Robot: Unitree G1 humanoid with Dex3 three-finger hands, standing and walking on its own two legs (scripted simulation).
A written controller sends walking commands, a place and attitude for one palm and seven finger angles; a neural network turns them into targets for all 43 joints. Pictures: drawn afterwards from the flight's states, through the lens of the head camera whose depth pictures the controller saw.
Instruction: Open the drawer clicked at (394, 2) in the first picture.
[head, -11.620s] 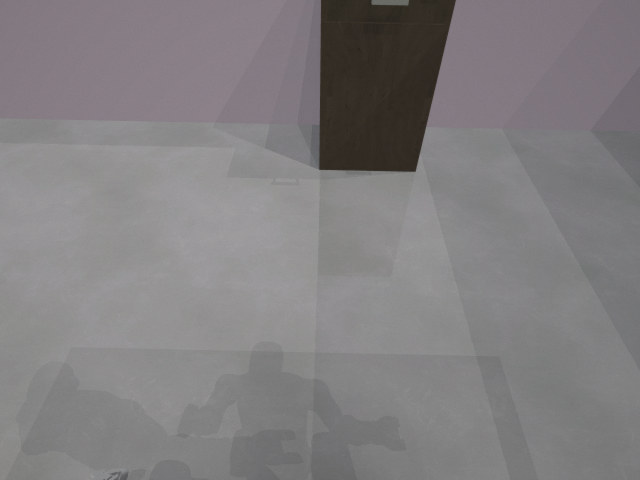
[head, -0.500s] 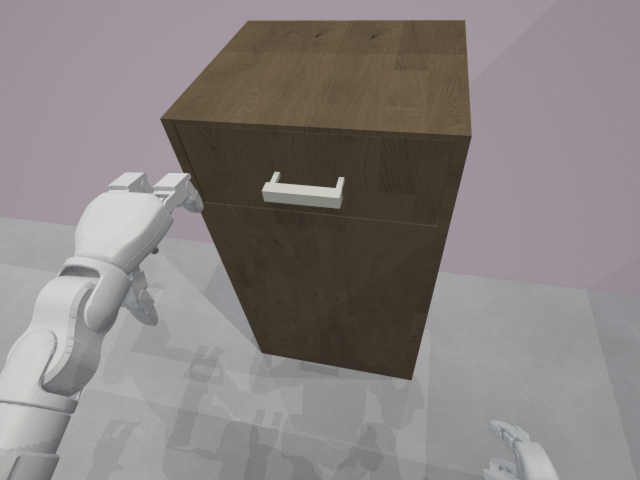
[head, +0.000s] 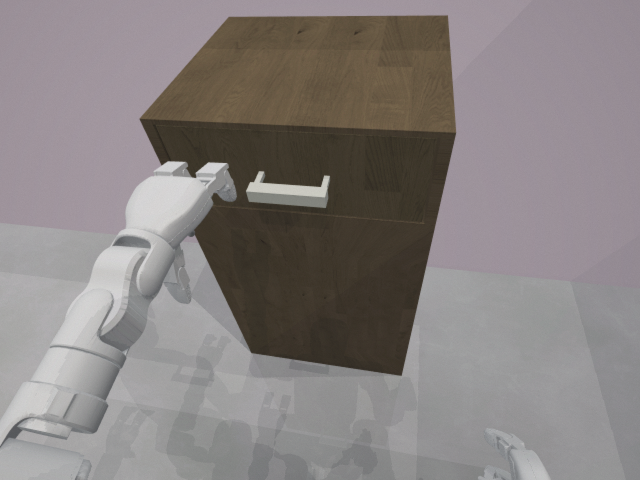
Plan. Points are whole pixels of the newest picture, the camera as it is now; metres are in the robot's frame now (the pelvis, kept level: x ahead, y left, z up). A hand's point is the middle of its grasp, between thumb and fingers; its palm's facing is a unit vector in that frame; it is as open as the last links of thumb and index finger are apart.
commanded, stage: move the hooked fingers above the handle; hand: left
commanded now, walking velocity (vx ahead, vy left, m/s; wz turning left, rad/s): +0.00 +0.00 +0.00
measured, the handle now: (290, 186) +0.56 +0.12 +0.04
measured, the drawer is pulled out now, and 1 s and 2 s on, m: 0.00 0.00 0.00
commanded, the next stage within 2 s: none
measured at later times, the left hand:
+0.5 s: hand (238, 211) +0.42 +0.16 +0.11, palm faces +0.01 -0.05 -1.00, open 13.8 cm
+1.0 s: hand (274, 189) +0.49 +0.13 +0.09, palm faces -0.01 -0.03 -1.00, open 13.8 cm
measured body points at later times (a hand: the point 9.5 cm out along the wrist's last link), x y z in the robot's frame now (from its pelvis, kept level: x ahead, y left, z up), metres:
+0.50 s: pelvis +0.02 -0.01 +0.00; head +0.05 -0.04 +0.44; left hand +0.42 +0.16 +0.16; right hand +0.17 -0.25 -0.13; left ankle -0.01 +0.10 -0.74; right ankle +0.02 -0.11 -0.74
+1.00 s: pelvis +0.03 -0.01 -0.01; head +0.07 -0.04 +0.44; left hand +0.48 +0.13 +0.15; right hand +0.10 -0.27 -0.15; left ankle -0.01 +0.10 -0.74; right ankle +0.02 -0.11 -0.74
